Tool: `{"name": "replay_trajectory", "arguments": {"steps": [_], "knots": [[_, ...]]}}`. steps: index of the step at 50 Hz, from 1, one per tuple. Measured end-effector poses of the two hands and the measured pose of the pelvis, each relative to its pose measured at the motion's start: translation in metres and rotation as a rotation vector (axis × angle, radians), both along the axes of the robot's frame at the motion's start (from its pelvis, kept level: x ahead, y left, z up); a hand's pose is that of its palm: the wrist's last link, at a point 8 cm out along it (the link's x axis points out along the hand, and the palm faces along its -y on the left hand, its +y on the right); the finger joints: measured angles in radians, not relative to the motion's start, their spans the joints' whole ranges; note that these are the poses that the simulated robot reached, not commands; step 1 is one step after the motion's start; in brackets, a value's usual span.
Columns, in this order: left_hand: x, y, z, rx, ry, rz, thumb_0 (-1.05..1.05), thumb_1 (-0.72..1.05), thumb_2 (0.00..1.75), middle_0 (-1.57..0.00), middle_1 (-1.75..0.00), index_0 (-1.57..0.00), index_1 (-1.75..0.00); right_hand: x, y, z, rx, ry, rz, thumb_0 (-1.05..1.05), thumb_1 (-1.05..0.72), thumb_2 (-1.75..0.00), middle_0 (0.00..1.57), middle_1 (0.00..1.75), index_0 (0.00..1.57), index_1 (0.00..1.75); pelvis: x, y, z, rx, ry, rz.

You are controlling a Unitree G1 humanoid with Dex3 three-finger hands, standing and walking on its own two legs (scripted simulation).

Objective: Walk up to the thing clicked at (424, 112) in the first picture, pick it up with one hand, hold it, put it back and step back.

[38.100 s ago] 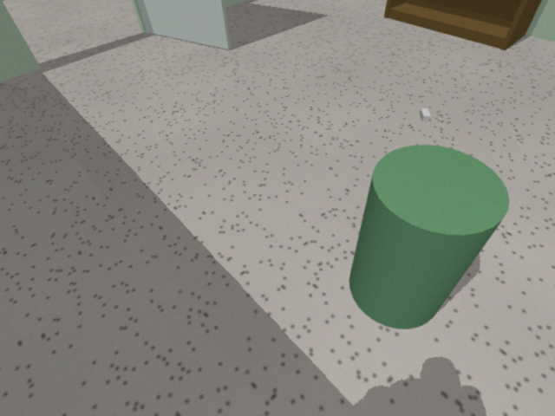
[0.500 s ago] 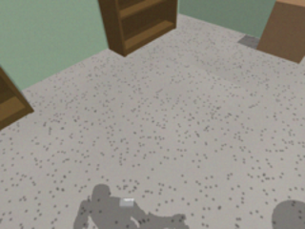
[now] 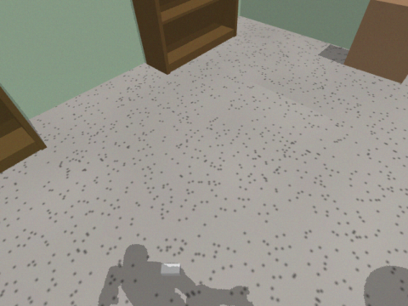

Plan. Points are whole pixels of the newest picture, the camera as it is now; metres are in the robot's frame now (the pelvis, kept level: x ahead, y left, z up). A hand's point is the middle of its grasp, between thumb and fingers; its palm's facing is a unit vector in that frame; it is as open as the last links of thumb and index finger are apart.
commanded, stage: rise first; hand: left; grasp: from above
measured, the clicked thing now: (171, 269) +0.41 +0.23 -0.76
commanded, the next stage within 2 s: none
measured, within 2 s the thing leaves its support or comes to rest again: neither
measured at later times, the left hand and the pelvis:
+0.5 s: hand out of the picture +0.15 +0.25 -0.20, palm faces -0.11 -0.92 -0.39, open 11.9 cm; pelvis +0.00 +0.00 -0.05, yaw -1 degrees
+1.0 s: hand out of the picture +0.12 +0.27 -0.26, palm faces -0.21 -0.86 -0.47, open 12.6 cm; pelvis -0.01 +0.01 -0.12, yaw -1 degrees
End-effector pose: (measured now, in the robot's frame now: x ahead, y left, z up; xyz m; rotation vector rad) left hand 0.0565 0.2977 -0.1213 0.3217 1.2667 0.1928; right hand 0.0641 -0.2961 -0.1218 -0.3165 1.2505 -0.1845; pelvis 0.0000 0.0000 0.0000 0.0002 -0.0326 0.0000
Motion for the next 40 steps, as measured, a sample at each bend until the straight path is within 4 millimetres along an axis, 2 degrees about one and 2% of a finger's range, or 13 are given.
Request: {"name": "replay_trajectory", "arguments": {"steps": [4, 8, 13, 17, 22, 26, 33, 40], "knots": [[0.002, -0.001, 0.000, -0.001, -0.012, 0.010, 0.01, 0.89, 0.90, -0.21, -0.30, -0.21, -0.30, 0.002, 0.001, 0.000, -0.001, -0.014, -0.007, 0.01, -0.90, -0.90, 0.20, 0.30, 0.20, 0.30, 0.001, 0.000, -0.001, 0.000, 0.016, 0.001], [0.034, -0.006, -0.005, -0.011, -0.110, 0.036, 0.01, 0.82, 0.89, -0.24, -0.37, -0.23, -0.38, 0.013, 0.012, -0.002, 0.010, -0.111, -0.001, 0.01, -0.90, -0.90, 0.20, 0.30, 0.20, 0.30, -0.008, 0.000, -0.008, -0.002, 0.066, 0.007], [0.082, -0.004, -0.015, -0.016, -0.169, -0.025, 0.01, 0.58, 0.86, -0.26, -0.54, -0.25, -0.55, 0.017, 0.026, -0.010, 0.035, -0.168, -0.019, 0.01, -0.89, -0.90, 0.20, 0.30, 0.20, 0.30, -0.013, -0.002, -0.020, -0.004, 0.145, -0.005], [0.099, -0.002, -0.017, 0.009, -0.171, -0.074, 0.01, 0.32, 0.82, -0.27, -0.66, -0.27, -0.66, 0.017, 0.034, -0.014, 0.054, -0.197, -0.042, 0.01, -0.89, -0.90, 0.20, 0.30, 0.20, 0.30, -0.010, -0.001, -0.028, -0.005, 0.173, -0.016], [0.095, -0.002, -0.027, 0.035, -0.096, -0.099, 0.00, 0.00, 0.79, -0.31, -0.74, -0.31, -0.74, 0.026, 0.040, -0.020, 0.070, -0.246, -0.041, 0.01, -0.89, -0.90, 0.20, 0.30, 0.20, 0.30, -0.005, 0.003, -0.038, -0.010, 0.209, -0.021], [0.085, 0.000, -0.043, 0.048, -0.058, -0.104, 0.00, -0.16, 0.77, -0.34, -0.76, -0.33, -0.77, 0.041, 0.040, -0.027, 0.064, -0.294, -0.017, 0.01, -0.90, -0.90, 0.20, 0.30, 0.20, 0.30, -0.004, 0.004, -0.051, -0.012, 0.249, -0.021], [0.081, 0.004, -0.066, 0.078, -0.109, -0.134, 0.00, -0.27, 0.76, -0.37, -0.77, -0.36, -0.78, 0.068, 0.040, -0.045, 0.037, -0.354, 0.034, 0.01, -0.91, -0.90, 0.20, 0.30, 0.20, 0.30, -0.005, 0.004, -0.079, -0.019, 0.313, -0.017], [0.077, 0.004, -0.072, 0.095, -0.105, -0.187, 0.00, -0.31, 0.75, -0.38, -0.77, -0.37, -0.78, 0.088, 0.049, -0.052, 0.042, -0.408, 0.065, 0.01, -0.93, -0.91, 0.20, 0.30, 0.20, 0.30, -0.005, 0.005, -0.093, -0.031, 0.347, -0.013]]}}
